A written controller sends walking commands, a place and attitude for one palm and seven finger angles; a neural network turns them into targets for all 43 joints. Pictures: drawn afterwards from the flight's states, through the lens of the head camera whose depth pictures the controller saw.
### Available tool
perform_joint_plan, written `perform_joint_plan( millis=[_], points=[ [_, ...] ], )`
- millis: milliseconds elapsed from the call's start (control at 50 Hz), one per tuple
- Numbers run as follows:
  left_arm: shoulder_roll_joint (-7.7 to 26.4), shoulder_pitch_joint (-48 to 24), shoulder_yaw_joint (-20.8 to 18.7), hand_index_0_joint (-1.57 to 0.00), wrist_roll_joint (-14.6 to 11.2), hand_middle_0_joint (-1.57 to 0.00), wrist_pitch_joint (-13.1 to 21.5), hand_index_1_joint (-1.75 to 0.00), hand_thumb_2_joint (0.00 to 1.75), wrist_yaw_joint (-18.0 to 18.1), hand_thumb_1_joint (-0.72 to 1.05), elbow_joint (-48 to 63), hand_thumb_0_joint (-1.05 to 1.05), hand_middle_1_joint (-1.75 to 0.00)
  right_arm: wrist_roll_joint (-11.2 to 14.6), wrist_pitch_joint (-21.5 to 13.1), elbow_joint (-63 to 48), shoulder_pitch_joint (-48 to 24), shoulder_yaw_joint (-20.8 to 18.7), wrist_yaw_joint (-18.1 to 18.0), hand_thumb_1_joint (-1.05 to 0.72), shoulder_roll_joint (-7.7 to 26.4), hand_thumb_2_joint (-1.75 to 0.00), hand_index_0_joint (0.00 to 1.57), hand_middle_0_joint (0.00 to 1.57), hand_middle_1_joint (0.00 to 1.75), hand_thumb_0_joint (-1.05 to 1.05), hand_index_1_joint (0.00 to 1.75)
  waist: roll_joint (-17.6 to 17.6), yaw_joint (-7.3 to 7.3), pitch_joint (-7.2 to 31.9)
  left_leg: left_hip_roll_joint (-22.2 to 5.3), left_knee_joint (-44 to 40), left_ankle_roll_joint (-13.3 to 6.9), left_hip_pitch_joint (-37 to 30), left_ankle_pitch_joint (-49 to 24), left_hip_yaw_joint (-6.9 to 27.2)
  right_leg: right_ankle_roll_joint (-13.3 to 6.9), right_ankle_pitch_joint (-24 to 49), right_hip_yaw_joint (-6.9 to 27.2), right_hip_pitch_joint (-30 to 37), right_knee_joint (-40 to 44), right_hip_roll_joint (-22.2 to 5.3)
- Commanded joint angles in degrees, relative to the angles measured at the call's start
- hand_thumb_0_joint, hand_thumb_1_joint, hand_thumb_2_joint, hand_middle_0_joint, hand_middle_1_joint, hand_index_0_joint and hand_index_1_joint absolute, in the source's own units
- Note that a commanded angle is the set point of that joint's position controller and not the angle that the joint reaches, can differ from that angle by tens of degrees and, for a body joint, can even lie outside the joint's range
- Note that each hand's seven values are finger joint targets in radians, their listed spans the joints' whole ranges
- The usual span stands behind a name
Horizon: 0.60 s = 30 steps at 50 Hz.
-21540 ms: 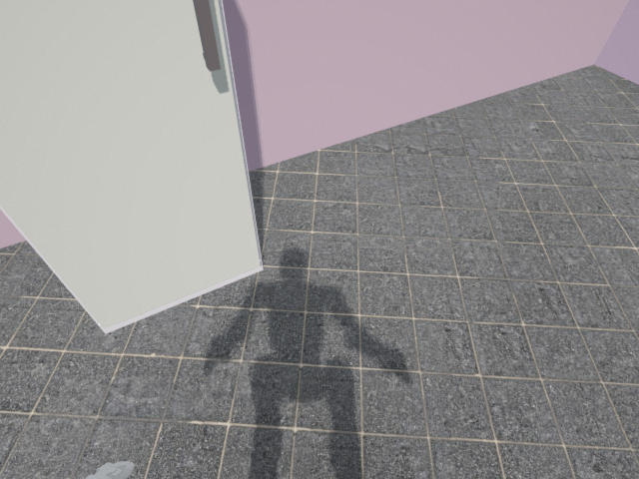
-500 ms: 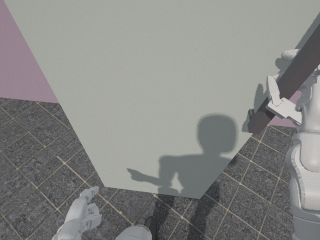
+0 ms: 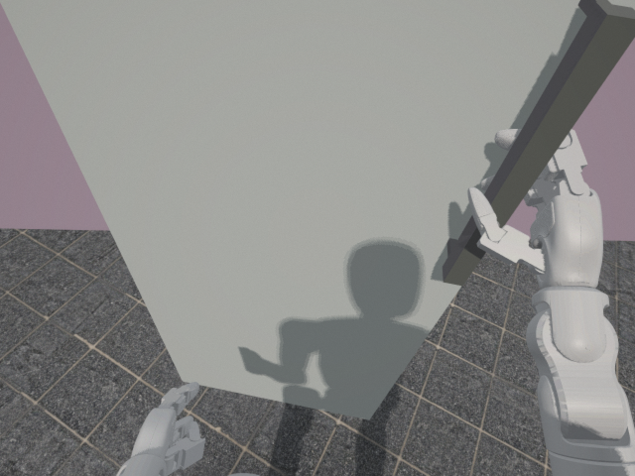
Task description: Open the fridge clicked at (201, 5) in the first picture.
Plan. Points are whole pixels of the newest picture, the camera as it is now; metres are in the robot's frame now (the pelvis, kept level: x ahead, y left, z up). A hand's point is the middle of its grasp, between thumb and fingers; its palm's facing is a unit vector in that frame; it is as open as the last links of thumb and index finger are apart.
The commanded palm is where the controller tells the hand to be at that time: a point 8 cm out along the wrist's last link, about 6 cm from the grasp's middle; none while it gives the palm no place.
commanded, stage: walk backward, drawing the door open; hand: right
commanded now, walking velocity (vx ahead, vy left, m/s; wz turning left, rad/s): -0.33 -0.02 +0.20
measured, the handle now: (506, 171) +0.36 -0.14 +0.25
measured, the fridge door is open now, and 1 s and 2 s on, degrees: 13 35 68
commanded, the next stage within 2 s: stop walking and hold the door back in 1.86 s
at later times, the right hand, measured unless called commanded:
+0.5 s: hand (487, 297) +0.24 -0.10 +0.22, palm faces +0.22 +0.93 -0.31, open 8.3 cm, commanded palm +0.19 -0.14 +0.23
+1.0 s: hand (432, 425) +0.14 -0.04 +0.22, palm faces +0.43 +0.85 -0.30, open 8.5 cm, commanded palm +0.08 -0.08 +0.23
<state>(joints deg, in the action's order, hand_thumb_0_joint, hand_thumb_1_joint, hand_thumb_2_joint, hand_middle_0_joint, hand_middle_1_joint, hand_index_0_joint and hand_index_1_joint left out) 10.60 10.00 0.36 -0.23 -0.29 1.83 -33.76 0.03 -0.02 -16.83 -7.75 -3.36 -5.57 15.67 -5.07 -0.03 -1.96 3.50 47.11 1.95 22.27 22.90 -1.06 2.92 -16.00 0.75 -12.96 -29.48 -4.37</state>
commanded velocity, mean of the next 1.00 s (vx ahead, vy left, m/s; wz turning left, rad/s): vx -0.17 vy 0.25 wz -0.45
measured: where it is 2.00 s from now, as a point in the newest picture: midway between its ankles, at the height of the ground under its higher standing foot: outside the picture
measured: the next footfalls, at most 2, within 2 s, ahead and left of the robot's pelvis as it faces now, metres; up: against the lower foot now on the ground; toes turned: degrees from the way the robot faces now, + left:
left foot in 0.04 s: +0.03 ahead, +0.10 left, +0.00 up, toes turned +1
right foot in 0.44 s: -0.08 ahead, -0.10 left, +0.00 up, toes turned -6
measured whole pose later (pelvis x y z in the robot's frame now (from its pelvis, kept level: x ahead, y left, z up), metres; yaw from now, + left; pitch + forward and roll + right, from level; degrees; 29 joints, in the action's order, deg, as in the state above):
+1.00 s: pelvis -0.13 +0.18 -0.01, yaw -22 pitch +1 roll -2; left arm 11.6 8.8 -1.9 0.6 3.6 3.2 -31.4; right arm -2.0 0.3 -24.0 -9.6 -3.7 -4.8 17.2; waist 0.9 2.4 -5.6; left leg -0.5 39.9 -1.4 25.2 17.5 -9.4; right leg -0.1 -17.1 -5.1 -11.4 -28.6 -1.2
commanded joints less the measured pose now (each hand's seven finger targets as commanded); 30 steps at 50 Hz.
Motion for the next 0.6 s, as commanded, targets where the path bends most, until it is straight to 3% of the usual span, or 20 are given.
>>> perform_joint_plan(
  millis=[0,20,40,60,80,100,120,140,180,280,320,360,380,400,420,440,460,500,540,580],
  points=[
    [6.8,-6.0,-2.2,-0.20,-0.5,-0.20,4.5,-0.30,0.90,-0.7,0.90,8.2,0.00,-0.30,1.7,-11.2,-20.5,-20.6,-5.7,0.7,-0.90,7.6,-0.90,0.45,0.45,1.40,0.00,1.40,5.5,0.07,16.0,-5.8,-30.9,-0.8,-18.1,-31.8,2.2,-3.7,23.6,0.0,5.1,-10.3,-3.4],
    [5.6,-8.3,-2.0,-0.20,-0.6,-0.20,4.0,-0.30,0.90,-0.3,0.90,10.2,0.00,-0.30,1.5,-11.5,-20.5,-19.2,-9.7,0.4,-0.90,12.2,-0.90,0.45,0.45,1.40,0.00,1.40,21.5,-0.39,16.9,-17.7,-25.2,-5.9,-27.1,-62.2,14.5,-1.0,-7.1,-3.5,-11.7,-20.7,2.8],
    [6.1,-8.6,-1.7,-0.20,-0.2,-0.20,4.0,-0.30,0.90,0.2,0.90,9.5,0.00,-0.30,2.1,-10.3,-14.3,-11.0,-13.7,-0.2,-0.90,12.7,-0.90,0.45,0.45,1.40,0.00,1.40,21.8,-1.81,18.1,-24.5,-23.1,-6.6,-25.3,-75.1,21.1,-1.2,-19.4,2.7,-17.1,-28.9,5.1],
    [5.8,-6.8,-2.3,-0.20,-0.8,-0.20,4.0,-0.30,0.90,0.6,0.90,9.3,0.00,-0.30,3.0,-10.1,-18.2,-10.9,-14.1,-0.7,-0.90,12.1,-0.90,0.45,0.45,1.40,0.00,1.40,24.1,-1.58,22.9,-23.3,-20.8,-3.7,-29.2,-74.9,18.8,-1.4,-18.0,5.8,-15.9,-33.0,5.1],
    [4.9,-8.1,-1.6,-0.20,-0.3,-0.20,4.1,-0.30,0.90,1.0,0.90,9.6,0.00,-0.30,2.8,-10.8,-22.5,-13.4,-14.7,-1.0,-0.90,12.6,-0.90,0.45,0.45,1.40,0.00,1.40,21.5,-1.08,24.3,-20.9,-19.0,-3.2,-32.2,-76.5,15.6,-0.8,-15.6,4.5,-17.4,-35.2,5.4],
    [3.9,-8.8,-0.8,-0.20,0.2,-0.20,3.9,-0.30,0.90,1.3,0.90,9.3,0.00,-0.30,2.9,-11.3,-23.1,-13.1,-14.3,-1.4,-0.90,11.1,-0.90,0.45,0.45,1.40,0.00,1.40,16.1,-0.95,24.5,-20.0,-18.5,-4.2,-32.5,-74.3,12.8,-0.6,-13.3,3.5,-16.9,-35.7,5.6],
    [3.4,-9.1,-0.4,-0.20,0.7,-0.20,3.5,-0.30,0.90,1.6,0.90,9.1,0.00,-0.30,2.9,-11.8,-22.7,-12.0,-14.9,-1.8,-0.90,11.4,-0.90,0.45,0.45,1.40,0.00,1.40,13.1,-1.07,24.1,-19.5,-19.2,-5.1,-31.3,-71.4,11.8,-0.4,-11.9,2.9,-16.2,-35.2,5.9],
    [3.1,-8.7,-0.4,-0.20,0.7,-0.20,3.4,-0.30,0.90,1.7,0.90,8.8,0.00,-0.30,2.9,-12.0,-23.0,-12.2,-13.2,-2.1,-0.90,10.2,-0.90,0.45,0.45,1.40,0.00,1.40,11.9,-0.79,23.9,-20.5,-19.0,-7.6,-31.6,-67.8,11.0,-0.4,-11.9,2.7,-15.5,-31.9,5.2],
    [3.1,-8.2,-0.2,-0.20,1.3,-0.20,3.5,-0.30,0.90,2.1,0.90,9.6,0.00,-0.30,2.9,-12.7,-22.9,-10.2,-15.0,-2.6,-0.90,11.7,-0.90,0.45,0.45,1.40,0.00,1.40,13.7,-1.07,22.6,-19.3,-21.7,-8.7,-27.8,-62.5,10.3,-0.9,-11.3,0.7,-12.3,-28.4,6.3],
    [3.5,-6.5,-0.4,-0.20,1.8,-0.20,4.1,-0.30,0.90,2.2,0.90,10.5,0.00,-0.30,2.4,-12.5,-24.4,-9.3,-12.3,-2.8,-0.90,9.9,-0.90,0.45,0.45,1.40,0.00,1.40,16.4,-1.15,20.8,-18.0,-25.9,-10.2,-25.8,-46.8,7.0,-2.5,-10.8,-2.5,-7.7,-14.9,6.7],
    [4.0,-5.0,-0.6,-0.20,1.8,-0.20,4.2,-0.30,0.90,2.1,0.90,10.4,0.00,-0.30,2.2,-12.1,-24.1,-10.2,-10.5,-2.5,-0.90,8.4,-0.90,0.45,0.45,1.40,0.00,1.40,14.6,-0.30,20.5,-16.4,-26.4,-9.7,-24.8,-39.1,4.7,-2.7,-5.3,-3.7,-4.8,-5.9,6.2],
    [4.6,-3.5,-1.2,-0.20,1.2,-0.20,4.3,-0.30,0.90,2.0,0.90,10.5,0.00,-0.30,2.5,-11.6,-24.0,-10.9,-8.7,-2.0,-0.90,7.8,-0.90,0.45,0.45,1.40,0.00,1.40,11.4,0.56,20.1,-13.4,-24.1,-7.2,-23.0,-34.6,1.3,-2.7,3.7,-4.4,1.2,5.2,5.0],
    [5.5,-2.8,-1.8,-0.20,0.9,-0.20,4.4,-0.30,0.90,1.7,0.90,10.8,0.00,-0.30,2.6,-11.4,-24.6,-12.9,-7.0,-1.5,-0.90,7.3,-0.90,0.45,0.45,1.40,0.00,1.40,8.5,1.40,19.7,-10.6,-21.0,-4.1,-18.1,-29.3,-1.1,-3.7,14.6,-1.7,7.1,9.5,2.1],
    [7.2,-3.0,-2.6,-0.20,0.6,-0.20,4.7,-0.30,0.90,1.2,0.90,11.5,0.00,-0.30,2.5,-11.3,-24.4,-14.4,-5.8,-0.7,-0.90,6.8,-0.90,0.45,0.45,1.40,0.00,1.40,1.0,1.25,17.9,-5.2,-14.6,-0.1,-9.0,-21.7,-4.5,-7.1,29.9,9.2,12.3,10.9,-7.2],
    [7.4,-3.4,-2.9,-0.20,0.0,-0.20,5.4,-0.30,0.90,0.2,0.90,11.1,0.00,-0.30,2.6,-11.3,-22.7,-16.2,-5.4,0.0,-0.90,6.9,-0.90,0.45,0.45,1.40,0.00,1.40,-1.2,0.60,17.0,-2.0,-7.5,1.9,-0.3,-7.9,-2.8,-11.6,47.4,18.3,17.7,9.4,-15.6],
    [6.8,-3.3,-3.3,-0.20,0.5,-0.20,6.1,-0.30,0.90,-0.6,0.90,11.4,0.00,-0.30,1.7,-11.4,-23.2,-19.7,-4.5,0.6,-0.90,6.6,-0.90,0.45,0.45,1.40,0.00,1.40,-2.1,1.28,15.6,-1.2,0.2,1.8,4.1,3.7,-0.5,-15.5,55.2,24.5,18.4,9.2,-20.4],
    [5.5,-5.8,-3.0,-0.20,1.6,-0.20,6.5,-0.30,0.90,-0.7,0.90,9.8,0.00,-0.30,0.8,-11.3,-23.6,-21.1,-4.4,1.4,-0.90,6.1,-0.90,0.45,0.45,1.40,0.00,1.40,-8.4,1.24,11.4,-2.7,6.1,-0.3,6.1,6.3,3.4,-16.3,57.2,24.3,13.7,8.6,-21.7],
    [6.5,-5.9,-3.6,-0.20,0.9,-0.20,7.3,-0.30,0.90,-1.5,0.90,7.4,0.00,-0.30,0.9,-11.2,-20.7,-18.9,-5.9,1.9,-0.90,6.3,-0.90,0.45,0.45,1.40,0.00,1.40,-3.0,-0.11,9.5,-4.5,0.7,-0.7,0.7,-1.0,5.6,-13.1,45.7,16.0,8.6,6.3,-18.4],
    [7.2,-5.7,-3.9,-0.20,0.1,-0.20,7.5,-0.30,0.90,-1.6,0.90,7.7,0.00,-0.30,1.5,-10.4,-21.7,-20.2,-5.4,1.9,-0.90,5.8,-0.90,0.45,0.45,1.40,0.00,1.40,-1.7,-0.15,12.1,-3.3,-9.0,-0.2,-9.9,-3.7,3.5,-9.3,32.7,9.9,3.7,5.1,-14.0],
    [6.9,-5.9,-3.3,-0.20,-0.6,-0.20,7.2,-0.30,0.90,-1.1,0.90,7.9,0.00,-0.30,1.8,-10.3,-20.7,-21.3,-5.8,1.8,-0.90,6.0,-0.90,0.45,0.45,1.40,0.00,1.40,-1.1,0.21,13.8,-3.1,-20.0,0.4,-20.5,-11.7,1.7,-7.3,20.9,9.0,-2.1,4.2,-9.9]
  ],
)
